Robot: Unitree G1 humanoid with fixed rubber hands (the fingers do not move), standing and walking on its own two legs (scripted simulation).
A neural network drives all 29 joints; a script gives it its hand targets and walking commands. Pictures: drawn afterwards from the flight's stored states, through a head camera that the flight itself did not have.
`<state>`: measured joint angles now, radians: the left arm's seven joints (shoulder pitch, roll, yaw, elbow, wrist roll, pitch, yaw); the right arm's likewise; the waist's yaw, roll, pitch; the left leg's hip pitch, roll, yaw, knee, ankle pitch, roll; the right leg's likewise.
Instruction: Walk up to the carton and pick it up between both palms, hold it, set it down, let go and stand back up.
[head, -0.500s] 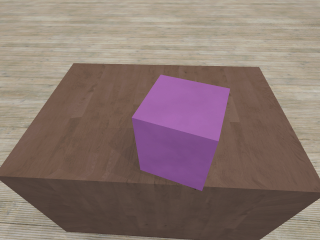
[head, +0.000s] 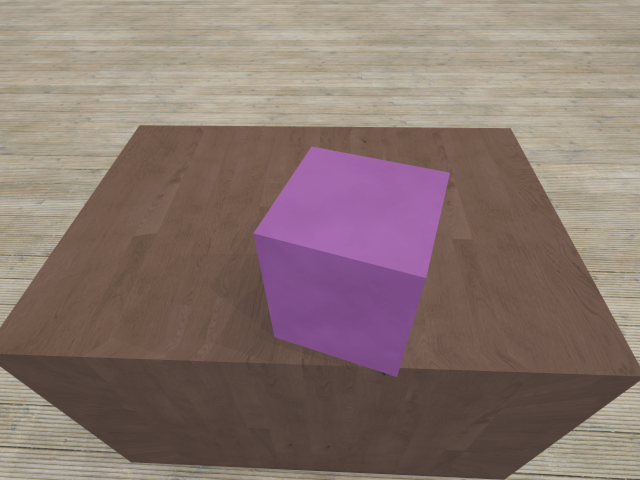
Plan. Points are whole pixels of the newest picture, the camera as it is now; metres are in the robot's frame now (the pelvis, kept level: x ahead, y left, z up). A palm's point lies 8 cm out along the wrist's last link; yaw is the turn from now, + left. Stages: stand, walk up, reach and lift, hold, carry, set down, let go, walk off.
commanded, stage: stand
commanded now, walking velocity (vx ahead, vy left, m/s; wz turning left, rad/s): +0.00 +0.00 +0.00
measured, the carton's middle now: (354, 262) +0.44 -0.03 +0.01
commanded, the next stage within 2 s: none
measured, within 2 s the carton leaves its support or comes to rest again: neither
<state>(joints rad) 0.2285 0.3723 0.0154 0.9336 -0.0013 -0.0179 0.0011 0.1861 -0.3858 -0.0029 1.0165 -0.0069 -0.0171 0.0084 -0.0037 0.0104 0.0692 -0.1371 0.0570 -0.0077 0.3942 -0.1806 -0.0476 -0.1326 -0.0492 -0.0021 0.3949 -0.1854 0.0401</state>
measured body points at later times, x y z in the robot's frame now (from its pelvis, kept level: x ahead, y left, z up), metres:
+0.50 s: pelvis +0.01 +0.00 +0.00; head +0.01 +0.00 +0.45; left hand +0.08 +0.31 -0.12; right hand +0.08 -0.31 -0.13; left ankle +0.03 +0.15 -0.74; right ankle +0.02 -0.15 -0.74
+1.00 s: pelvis +0.02 +0.00 +0.00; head +0.02 +0.00 +0.45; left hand +0.09 +0.31 -0.12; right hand +0.07 -0.31 -0.13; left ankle +0.03 +0.15 -0.74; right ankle +0.02 -0.15 -0.74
